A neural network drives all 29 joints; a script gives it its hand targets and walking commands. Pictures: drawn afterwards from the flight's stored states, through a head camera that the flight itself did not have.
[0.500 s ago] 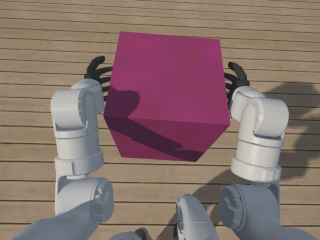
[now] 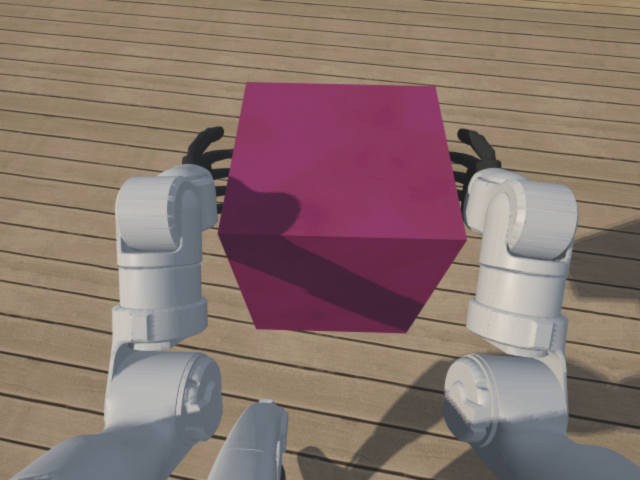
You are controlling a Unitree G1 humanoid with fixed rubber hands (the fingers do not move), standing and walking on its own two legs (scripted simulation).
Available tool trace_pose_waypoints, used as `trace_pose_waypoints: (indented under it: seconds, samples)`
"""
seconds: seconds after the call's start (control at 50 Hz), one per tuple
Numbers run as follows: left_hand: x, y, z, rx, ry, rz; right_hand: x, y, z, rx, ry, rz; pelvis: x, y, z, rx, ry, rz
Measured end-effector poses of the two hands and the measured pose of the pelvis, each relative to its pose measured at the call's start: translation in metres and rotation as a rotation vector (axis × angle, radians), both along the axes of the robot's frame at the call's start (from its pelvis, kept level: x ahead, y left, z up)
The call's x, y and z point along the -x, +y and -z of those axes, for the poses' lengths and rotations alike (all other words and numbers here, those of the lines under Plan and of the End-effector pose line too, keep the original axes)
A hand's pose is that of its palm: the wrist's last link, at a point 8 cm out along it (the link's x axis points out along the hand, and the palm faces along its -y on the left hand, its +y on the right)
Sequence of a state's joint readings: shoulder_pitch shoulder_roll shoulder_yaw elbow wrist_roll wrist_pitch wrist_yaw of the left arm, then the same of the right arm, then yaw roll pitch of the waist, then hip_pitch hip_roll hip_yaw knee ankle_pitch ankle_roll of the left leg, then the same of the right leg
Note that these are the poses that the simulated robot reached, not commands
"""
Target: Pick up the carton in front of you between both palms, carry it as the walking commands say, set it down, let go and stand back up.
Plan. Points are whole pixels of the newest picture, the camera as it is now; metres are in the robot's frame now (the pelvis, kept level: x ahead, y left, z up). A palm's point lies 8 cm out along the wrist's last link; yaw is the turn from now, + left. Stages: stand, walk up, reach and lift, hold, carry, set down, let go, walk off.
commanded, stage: carry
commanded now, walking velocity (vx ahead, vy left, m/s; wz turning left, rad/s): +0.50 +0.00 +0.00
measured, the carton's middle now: (335, 221) +0.40 +0.02 +0.09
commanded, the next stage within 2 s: none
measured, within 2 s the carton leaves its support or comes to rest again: neither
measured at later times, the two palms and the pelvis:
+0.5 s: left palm (259, 12) +0.70 +0.16 +0.19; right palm (466, 28) +0.67 -0.14 +0.19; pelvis +0.30 +0.04 +0.03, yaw -1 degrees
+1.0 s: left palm out of the picture +0.98 +0.18 +0.24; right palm out of the picture +0.99 -0.12 +0.24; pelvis +0.61 +0.02 +0.06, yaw -1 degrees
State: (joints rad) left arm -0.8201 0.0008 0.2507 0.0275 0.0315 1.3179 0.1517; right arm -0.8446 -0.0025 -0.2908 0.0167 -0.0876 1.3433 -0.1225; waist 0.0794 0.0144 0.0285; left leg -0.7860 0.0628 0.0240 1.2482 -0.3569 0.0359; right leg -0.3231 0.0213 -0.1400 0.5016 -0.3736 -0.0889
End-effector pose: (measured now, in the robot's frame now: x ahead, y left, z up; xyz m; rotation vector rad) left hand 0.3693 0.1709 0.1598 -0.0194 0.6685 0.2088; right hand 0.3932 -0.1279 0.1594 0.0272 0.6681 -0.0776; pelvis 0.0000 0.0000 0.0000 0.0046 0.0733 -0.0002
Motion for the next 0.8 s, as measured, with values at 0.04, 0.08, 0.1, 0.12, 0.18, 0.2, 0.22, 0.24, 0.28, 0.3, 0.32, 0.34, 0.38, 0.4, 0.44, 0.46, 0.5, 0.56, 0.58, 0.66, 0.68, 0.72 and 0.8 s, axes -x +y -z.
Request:
trace_pose_waypoints:
  seconds: [0.04, 0.08, 0.1, 0.12, 0.18, 0.2, 0.22, 0.24, 0.28, 0.3, 0.32, 0.34, 0.38, 0.4, 0.44, 0.46, 0.5, 0.56, 0.58, 0.66, 0.68, 0.72, 0.8]
  samples:
    - [-0.027, -0.001, -0.01, 0.002, -0.02, 0.006, -0.023, -0.001, -0.009, -0.006, -0.02, 0.012, -0.025, 0.004, -0.003, -0.001, 0.006, 0.005]
    - [-0.055, -0.001, -0.017, 0.003, -0.026, 0.016, -0.047, -0.001, -0.015, -0.007, -0.025, 0.024, -0.052, 0.009, -0.004, -0.002, 0.011, 0.01]
    - [-0.069, 0.0, -0.019, 0.002, -0.024, 0.023, -0.06, -0.001, -0.017, -0.005, -0.023, 0.03, -0.066, 0.012, -0.004, -0.003, 0.013, 0.013]
    - [-0.084, 0.0, -0.02, 0.001, -0.019, 0.031, -0.072, 0.0, -0.018, -0.002, -0.019, 0.035, -0.081, 0.015, -0.004, -0.004, 0.014, 0.016]
    - [-0.132, 0.004, -0.017, 0.0, -0.002, 0.062, -0.112, 0.002, -0.017, 0.017, -0.003, 0.053, -0.128, 0.027, 0.002, -0.012, 0.009, 0.021]
    - [-0.148, 0.004, -0.014, 0.002, 0.0, 0.076, -0.125, 0.003, -0.015, 0.026, 0.0, 0.061, -0.144, 0.032, 0.005, -0.016, 0.001, 0.024]
    - [-0.164, 0.005, -0.011, 0.007, 0.006, 0.091, -0.136, 0.004, -0.013, 0.039, 0.006, 0.07, -0.158, 0.036, 0.007, -0.027, -0.008, 0.027]
    - [-0.178, 0.005, -0.007, 0.012, 0.018, 0.105, -0.145, 0.004, -0.01, 0.051, 0.018, 0.079, -0.17, 0.039, 0.005, -0.027, -0.012, 0.028]
    - [-0.203, 0.003, -0.001, 0.019, 0.056, 0.128, -0.161, 0.002, -0.002, 0.061, 0.056, 0.097, -0.19, 0.044, -0.002, -0.017, -0.013, 0.028]
    - [-0.215, 0.001, 0.001, 0.021, 0.073, 0.136, -0.168, 0.0, 0.001, 0.062, 0.074, 0.105, -0.199, 0.046, -0.006, -0.012, -0.012, 0.027]
    - [-0.226, -0.001, 0.001, 0.024, 0.085, 0.143, -0.176, -0.001, 0.002, 0.061, 0.086, 0.113, -0.208, 0.047, -0.011, -0.007, -0.011, 0.027]
    - [-0.237, -0.003, 0.0, 0.026, 0.09, 0.149, -0.184, -0.002, 0.001, 0.064, 0.091, 0.122, -0.217, 0.049, -0.015, -0.003, -0.009, 0.028]
    - [-0.259, -0.005, -0.004, 0.034, 0.082, 0.154, -0.203, -0.005, -0.004, 0.058, 0.082, 0.138, -0.235, 0.05, -0.022, 0.003, -0.005, 0.029]
    - [-0.27, -0.006, -0.008, 0.038, 0.069, 0.153, -0.214, -0.005, -0.008, 0.054, 0.07, 0.145, -0.245, 0.05, -0.024, 0.005, -0.002, 0.029]
    - [-0.293, -0.007, -0.017, 0.046, 0.035, 0.147, -0.238, -0.006, -0.019, 0.046, 0.035, 0.152, -0.265, 0.048, -0.028, 0.007, 0.004, 0.028]
    - [-0.304, -0.007, -0.022, 0.05, 0.017, 0.143, -0.25, -0.007, -0.024, 0.042, 0.018, 0.152, -0.277, 0.047, -0.03, 0.008, 0.007, 0.027]
    - [-0.327, -0.008, -0.032, 0.054, -0.012, 0.131, -0.277, -0.008, -0.035, 0.036, -0.011, 0.148, -0.301, 0.043, -0.033, 0.008, 0.014, 0.024]
    - [-0.364, -0.01, -0.043, 0.049, -0.029, 0.114, -0.319, -0.01, -0.046, 0.029, -0.029, 0.132, -0.342, 0.034, -0.034, 0.01, 0.022, 0.02]
    - [-0.377, -0.011, -0.045, 0.045, -0.028, 0.109, -0.334, -0.012, -0.047, 0.029, -0.028, 0.125, -0.357, 0.03, -0.034, 0.012, 0.023, 0.019]
    - [-0.425, -0.016, -0.045, 0.009, -0.009, 0.081, -0.397, -0.017, -0.043, 0.029, -0.01, 0.074, -0.416, 0.012, -0.026, 0.034, 0.002, 0.002]
    - [-0.434, -0.016, -0.042, -0.002, 0.007, 0.072, -0.41, -0.017, -0.04, 0.028, 0.006, 0.058, -0.428, 0.008, -0.027, 0.032, -0.001, 0.002]
    - [-0.449, -0.013, -0.035, -0.016, 0.049, 0.056, -0.434, -0.014, -0.036, 0.026, 0.046, 0.033, -0.448, 0.003, -0.034, 0.023, -0.004, 0.004]
    - [-0.48, -0.007, -0.036, -0.023, 0.078, 0.026, -0.479, -0.007, -0.04, 0.02, 0.075, 0.004, -0.486, 0.0, -0.05, 0.008, 0.001, 0.005]
